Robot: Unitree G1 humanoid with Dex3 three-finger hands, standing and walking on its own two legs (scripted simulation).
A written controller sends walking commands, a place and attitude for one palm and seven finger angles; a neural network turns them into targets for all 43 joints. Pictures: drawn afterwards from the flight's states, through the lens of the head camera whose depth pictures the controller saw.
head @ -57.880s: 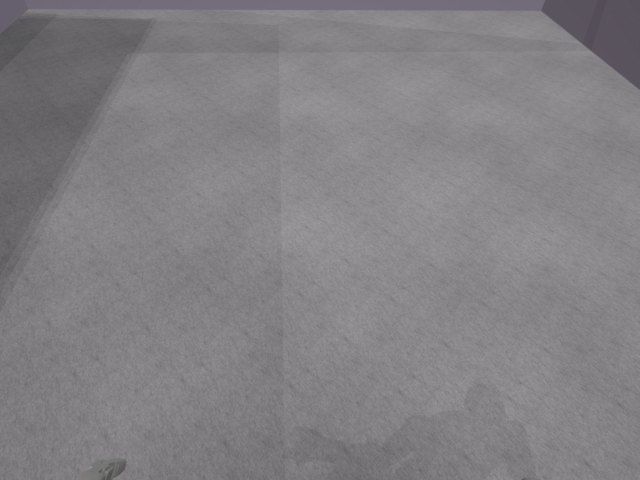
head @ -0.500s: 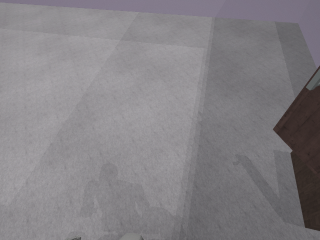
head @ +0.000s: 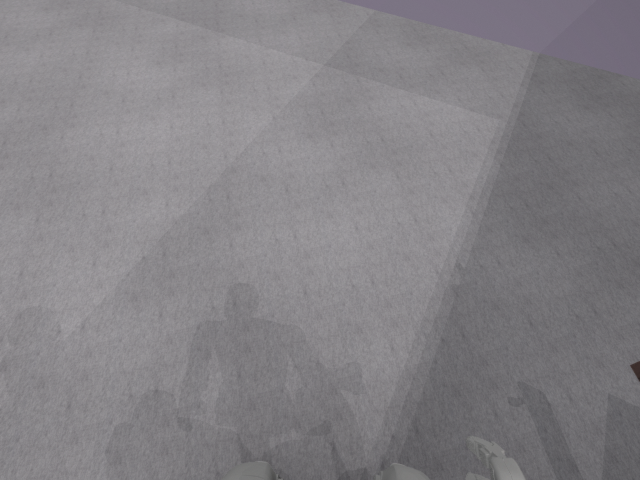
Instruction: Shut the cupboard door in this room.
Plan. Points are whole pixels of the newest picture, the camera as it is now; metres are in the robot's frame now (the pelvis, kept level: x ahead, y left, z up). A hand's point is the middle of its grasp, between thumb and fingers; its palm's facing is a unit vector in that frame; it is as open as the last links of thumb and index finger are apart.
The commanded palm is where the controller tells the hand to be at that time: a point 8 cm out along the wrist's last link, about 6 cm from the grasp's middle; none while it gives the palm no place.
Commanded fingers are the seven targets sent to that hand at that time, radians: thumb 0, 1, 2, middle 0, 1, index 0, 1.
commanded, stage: turn to face it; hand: left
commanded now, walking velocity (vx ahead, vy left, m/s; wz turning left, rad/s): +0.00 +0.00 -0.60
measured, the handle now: out of the picture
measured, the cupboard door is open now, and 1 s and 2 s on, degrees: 35 35 35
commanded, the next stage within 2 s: none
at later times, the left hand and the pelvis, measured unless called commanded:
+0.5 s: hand (249, 372) +0.27 +0.14 -0.16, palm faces -0.32 -0.91 -0.25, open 7.4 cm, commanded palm none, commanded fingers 0.00 0.90 0.90 -0.20 -0.30 -0.20 -0.30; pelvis +0.08 -0.02 +0.00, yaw -19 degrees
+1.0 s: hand (262, 342) +0.32 +0.13 -0.16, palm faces -0.54 -0.82 -0.19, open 7.4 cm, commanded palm none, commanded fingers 0.00 0.90 0.90 -0.20 -0.30 -0.20 -0.30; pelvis +0.13 +0.01 +0.01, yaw -36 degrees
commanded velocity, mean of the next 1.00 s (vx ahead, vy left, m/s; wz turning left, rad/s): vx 0.00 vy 0.00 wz -0.60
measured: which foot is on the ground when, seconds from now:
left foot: down 0.00-0.50, up 0.52-0.84, down 0.86-1.00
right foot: up 0.00-0.04, down 0.06-0.24, up 0.26-0.46, down 0.48-0.86, up 0.88-1.00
